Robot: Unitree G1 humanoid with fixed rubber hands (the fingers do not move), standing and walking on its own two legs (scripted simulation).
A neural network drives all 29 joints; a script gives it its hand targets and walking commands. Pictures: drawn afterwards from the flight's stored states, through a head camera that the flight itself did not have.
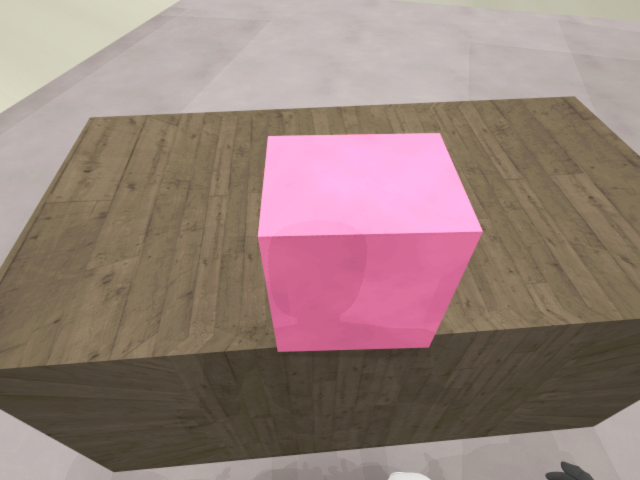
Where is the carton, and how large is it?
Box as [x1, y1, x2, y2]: [258, 133, 482, 351]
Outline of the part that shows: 439,133 268,136 258,240 278,351 428,347 482,231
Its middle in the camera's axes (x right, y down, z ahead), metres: +0.05 +0.02 +0.56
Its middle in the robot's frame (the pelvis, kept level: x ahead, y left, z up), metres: +0.42 -0.03 +0.05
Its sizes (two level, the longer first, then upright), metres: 0.236 0.186 0.265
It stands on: a pedestal, 0.67 m high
